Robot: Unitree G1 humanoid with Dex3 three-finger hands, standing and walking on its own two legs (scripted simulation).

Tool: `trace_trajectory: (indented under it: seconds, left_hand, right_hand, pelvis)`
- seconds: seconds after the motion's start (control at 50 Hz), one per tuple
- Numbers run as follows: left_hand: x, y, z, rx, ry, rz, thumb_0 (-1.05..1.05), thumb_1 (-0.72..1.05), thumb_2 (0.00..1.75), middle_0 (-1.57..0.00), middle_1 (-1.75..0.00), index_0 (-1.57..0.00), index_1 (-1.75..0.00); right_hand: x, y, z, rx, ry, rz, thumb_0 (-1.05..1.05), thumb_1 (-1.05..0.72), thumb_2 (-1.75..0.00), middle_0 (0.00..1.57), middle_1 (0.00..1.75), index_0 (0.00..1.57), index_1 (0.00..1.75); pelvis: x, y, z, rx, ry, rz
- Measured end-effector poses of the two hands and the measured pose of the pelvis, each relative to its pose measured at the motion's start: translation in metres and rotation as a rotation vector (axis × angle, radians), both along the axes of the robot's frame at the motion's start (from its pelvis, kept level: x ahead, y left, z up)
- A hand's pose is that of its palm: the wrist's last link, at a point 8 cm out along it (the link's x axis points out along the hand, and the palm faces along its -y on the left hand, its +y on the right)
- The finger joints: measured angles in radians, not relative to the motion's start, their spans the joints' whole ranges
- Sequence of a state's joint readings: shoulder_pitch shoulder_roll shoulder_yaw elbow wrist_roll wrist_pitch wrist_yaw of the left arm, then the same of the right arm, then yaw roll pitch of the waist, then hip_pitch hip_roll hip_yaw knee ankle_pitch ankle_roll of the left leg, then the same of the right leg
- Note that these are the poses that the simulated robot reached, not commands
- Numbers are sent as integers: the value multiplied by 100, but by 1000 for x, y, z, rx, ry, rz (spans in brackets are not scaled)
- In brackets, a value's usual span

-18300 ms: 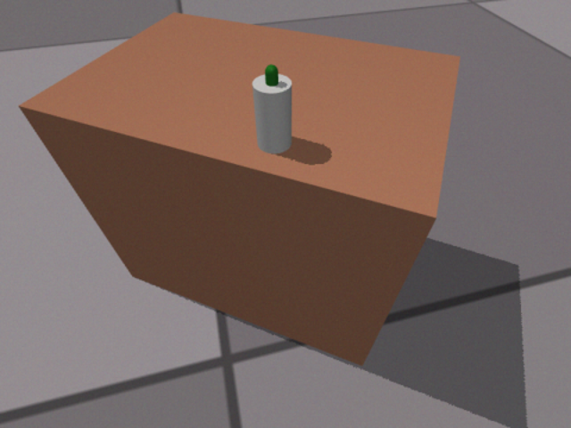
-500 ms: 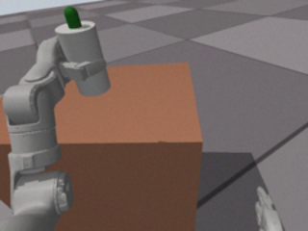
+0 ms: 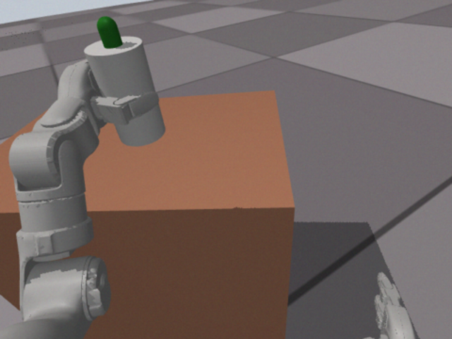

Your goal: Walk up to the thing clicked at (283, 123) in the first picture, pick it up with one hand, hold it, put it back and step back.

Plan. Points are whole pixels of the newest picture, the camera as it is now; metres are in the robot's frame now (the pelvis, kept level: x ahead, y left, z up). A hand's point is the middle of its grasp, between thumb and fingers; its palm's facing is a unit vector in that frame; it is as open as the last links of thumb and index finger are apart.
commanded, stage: crouch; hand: left
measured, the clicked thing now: (126, 83) +0.34 +0.15 +0.35
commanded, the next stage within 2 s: lower in 1.16 s
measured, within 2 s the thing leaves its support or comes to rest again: rests again in 2.00 s
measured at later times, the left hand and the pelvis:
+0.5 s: hand (136, 132) +0.40 +0.19 +0.24, palm faces +0.22 -0.98 +0.00, open 10.4 cm; pelvis +0.00 +0.00 +0.00, yaw +0 degrees
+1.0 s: hand (137, 138) +0.44 +0.21 +0.21, palm faces +0.22 -0.97 +0.00, open 10.4 cm; pelvis +0.02 +0.00 +0.00, yaw -1 degrees
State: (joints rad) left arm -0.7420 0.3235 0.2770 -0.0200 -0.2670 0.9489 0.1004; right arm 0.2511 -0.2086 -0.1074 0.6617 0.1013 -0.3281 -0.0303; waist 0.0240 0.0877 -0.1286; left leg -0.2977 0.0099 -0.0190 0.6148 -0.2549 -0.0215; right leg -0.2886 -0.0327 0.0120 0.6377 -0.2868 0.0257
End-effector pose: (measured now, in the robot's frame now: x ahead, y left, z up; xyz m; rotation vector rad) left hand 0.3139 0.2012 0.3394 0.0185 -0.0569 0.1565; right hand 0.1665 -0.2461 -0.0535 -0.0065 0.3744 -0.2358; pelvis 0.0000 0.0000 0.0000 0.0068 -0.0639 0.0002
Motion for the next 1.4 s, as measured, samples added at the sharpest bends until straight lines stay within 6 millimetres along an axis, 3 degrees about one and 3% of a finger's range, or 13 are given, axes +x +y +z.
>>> trace_trajectory:
  seconds: [0.14,0.36,0.44,0.78,1.4]
  left_hand:
    - [10,8,-15,-20,44,29,0,-50,117,-70,-107,-72,-108]
    - [40,22,-77,-42,131,37,0,-50,117,-71,-106,-73,-107]
    - [49,29,-91,-39,133,49,0,-50,117,-70,-107,-73,-107]
    - [81,51,-115,-26,125,58,0,-49,117,-69,-108,-71,-109]
    - [104,67,-154,-28,118,84,0,-49,117,-69,-109,-71,-110]
  right_hand:
    - [-6,-11,-6,-22,43,-26,-1,54,-6,5,5,5,6]
    - [-20,-21,-8,-89,85,-56,-1,54,-6,5,5,5,6]
    - [-21,-19,-8,-105,96,-66,-1,54,-6,5,5,5,6]
    - [-5,3,-4,-104,92,-12,-1,53,-6,5,5,6,6]
    - [3,0,-6,-114,187,2,-1,52,-6,5,5,6,6]
  pelvis:
    - [-2,-1,0,1,5,1]
    - [-5,-3,-1,-2,33,-2]
    - [-4,-3,-1,-5,42,-5]
    - [13,3,2,-11,74,-8]
    - [26,3,6,-15,99,-11]
